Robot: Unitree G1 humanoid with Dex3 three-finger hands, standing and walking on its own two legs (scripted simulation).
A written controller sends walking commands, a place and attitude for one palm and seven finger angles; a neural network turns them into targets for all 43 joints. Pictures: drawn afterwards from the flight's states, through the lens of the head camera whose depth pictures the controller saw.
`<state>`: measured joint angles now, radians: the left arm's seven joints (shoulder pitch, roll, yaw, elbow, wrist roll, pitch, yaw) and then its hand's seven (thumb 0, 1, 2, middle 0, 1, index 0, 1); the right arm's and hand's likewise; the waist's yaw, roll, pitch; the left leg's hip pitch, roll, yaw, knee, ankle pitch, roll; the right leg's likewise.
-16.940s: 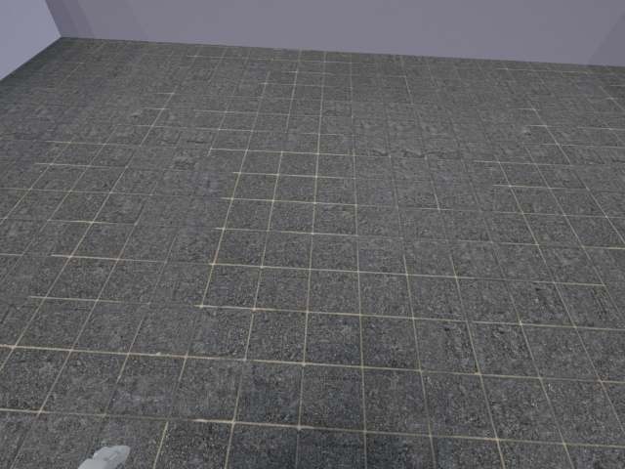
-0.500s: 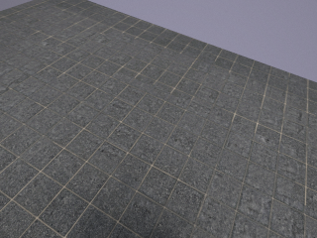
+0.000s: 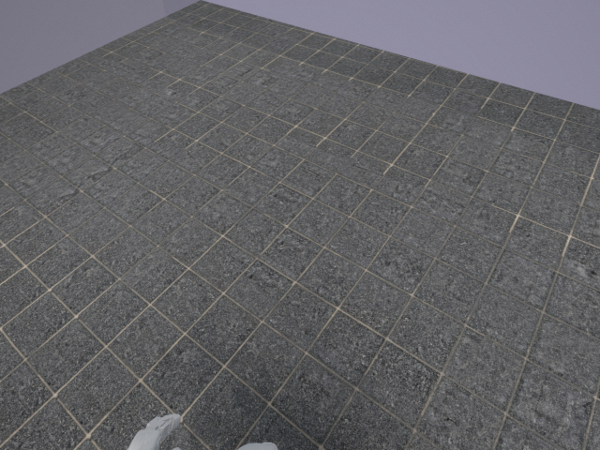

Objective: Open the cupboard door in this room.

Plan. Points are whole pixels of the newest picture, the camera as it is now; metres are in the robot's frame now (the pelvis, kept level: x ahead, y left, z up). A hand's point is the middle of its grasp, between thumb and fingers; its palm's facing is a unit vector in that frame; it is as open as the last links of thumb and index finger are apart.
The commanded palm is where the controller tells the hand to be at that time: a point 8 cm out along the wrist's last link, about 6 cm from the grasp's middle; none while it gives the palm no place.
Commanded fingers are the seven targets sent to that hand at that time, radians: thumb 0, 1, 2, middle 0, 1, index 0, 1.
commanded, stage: turn or walk to find it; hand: left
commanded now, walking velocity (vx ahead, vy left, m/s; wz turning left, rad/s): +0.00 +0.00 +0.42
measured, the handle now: out of the picture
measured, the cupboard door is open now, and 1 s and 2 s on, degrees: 0 0 0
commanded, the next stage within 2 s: none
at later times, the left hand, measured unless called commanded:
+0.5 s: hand out of the picture -0.07 +0.25 -0.19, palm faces +0.29 -0.92 -0.25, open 7.4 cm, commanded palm none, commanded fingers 0.00 0.90 0.90 -0.20 -0.30 -0.20 -0.30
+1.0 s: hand out of the picture -0.03 +0.20 -0.14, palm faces +0.42 -0.86 -0.28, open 7.4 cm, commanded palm none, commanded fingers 0.00 0.90 0.90 -0.20 -0.30 -0.20 -0.30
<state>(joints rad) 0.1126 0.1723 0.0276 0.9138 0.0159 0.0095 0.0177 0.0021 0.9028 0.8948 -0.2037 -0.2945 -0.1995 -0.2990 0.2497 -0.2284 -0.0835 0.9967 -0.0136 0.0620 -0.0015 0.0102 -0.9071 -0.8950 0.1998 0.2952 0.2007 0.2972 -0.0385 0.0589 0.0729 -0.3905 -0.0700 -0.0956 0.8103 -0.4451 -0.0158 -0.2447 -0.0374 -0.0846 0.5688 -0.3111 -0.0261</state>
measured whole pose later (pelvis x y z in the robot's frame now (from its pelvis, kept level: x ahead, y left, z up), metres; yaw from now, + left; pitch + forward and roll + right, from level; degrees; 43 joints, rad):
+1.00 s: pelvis -0.04 -0.02 +0.00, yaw +26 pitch -2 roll +2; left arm 0.16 0.16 0.03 0.92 0.02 0.01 0.02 0.00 0.90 0.89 -0.20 -0.29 -0.20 -0.30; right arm 0.23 -0.24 -0.09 0.99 -0.02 0.08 0.01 0.01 -0.91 -0.90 0.20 0.30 0.20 0.30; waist -0.02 0.06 0.07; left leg -0.45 -0.05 -0.06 1.01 -0.45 -0.02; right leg -0.24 -0.06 -0.12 0.56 -0.30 -0.03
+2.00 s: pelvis -0.09 -0.05 +0.00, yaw +51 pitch -1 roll +2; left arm 0.14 0.16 0.03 0.92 0.02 0.02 0.02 0.00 0.90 0.89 -0.20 -0.29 -0.20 -0.30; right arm 0.26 -0.23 -0.09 1.01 -0.02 0.07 0.00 0.01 -0.91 -0.90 0.20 0.30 0.20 0.30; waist -0.04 0.06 0.06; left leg -0.44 -0.07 -0.08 0.91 -0.44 -0.02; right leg -0.23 -0.04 -0.10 0.55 -0.31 -0.04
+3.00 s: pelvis -0.10 -0.08 +0.00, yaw +77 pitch +0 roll +2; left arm 0.15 0.17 0.03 0.91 0.02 0.02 0.02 0.00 0.90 0.89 -0.20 -0.29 -0.20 -0.30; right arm 0.23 -0.25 -0.10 0.99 -0.02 0.08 0.01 0.01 -0.91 -0.90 0.20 0.30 0.20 0.30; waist -0.03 0.06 0.08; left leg -0.47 -0.05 -0.06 1.06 -0.45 -0.02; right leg -0.24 -0.07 -0.12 0.56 -0.31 -0.03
